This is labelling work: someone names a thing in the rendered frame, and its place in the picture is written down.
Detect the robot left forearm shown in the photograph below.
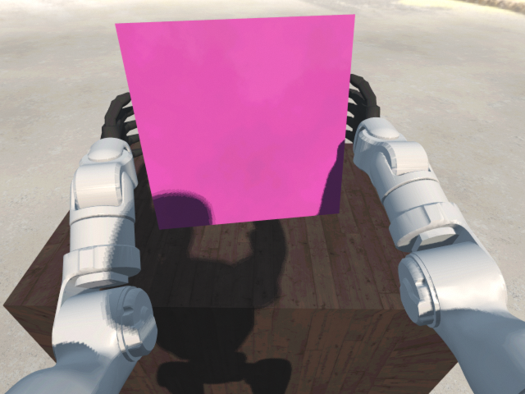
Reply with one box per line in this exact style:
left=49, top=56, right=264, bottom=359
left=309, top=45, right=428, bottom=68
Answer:
left=52, top=138, right=141, bottom=360

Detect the right robot hand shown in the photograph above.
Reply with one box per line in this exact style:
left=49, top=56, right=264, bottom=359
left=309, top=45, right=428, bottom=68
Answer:
left=345, top=74, right=380, bottom=144

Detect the robot right forearm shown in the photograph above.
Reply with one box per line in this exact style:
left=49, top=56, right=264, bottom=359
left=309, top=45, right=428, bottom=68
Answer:
left=353, top=117, right=508, bottom=306

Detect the robot left upper arm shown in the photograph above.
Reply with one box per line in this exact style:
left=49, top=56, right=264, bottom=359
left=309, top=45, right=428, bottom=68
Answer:
left=5, top=286, right=158, bottom=394

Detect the robot right upper arm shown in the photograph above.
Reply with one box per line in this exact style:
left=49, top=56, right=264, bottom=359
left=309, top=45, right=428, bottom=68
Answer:
left=398, top=241, right=525, bottom=394

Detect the left robot hand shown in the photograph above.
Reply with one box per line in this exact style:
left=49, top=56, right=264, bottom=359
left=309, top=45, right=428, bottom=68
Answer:
left=101, top=92, right=143, bottom=158

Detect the carton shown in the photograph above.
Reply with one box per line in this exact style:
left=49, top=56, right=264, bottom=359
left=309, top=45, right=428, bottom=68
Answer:
left=115, top=14, right=355, bottom=230

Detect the pedestal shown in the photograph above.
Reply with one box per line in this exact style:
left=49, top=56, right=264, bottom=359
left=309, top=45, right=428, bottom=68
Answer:
left=3, top=141, right=458, bottom=394

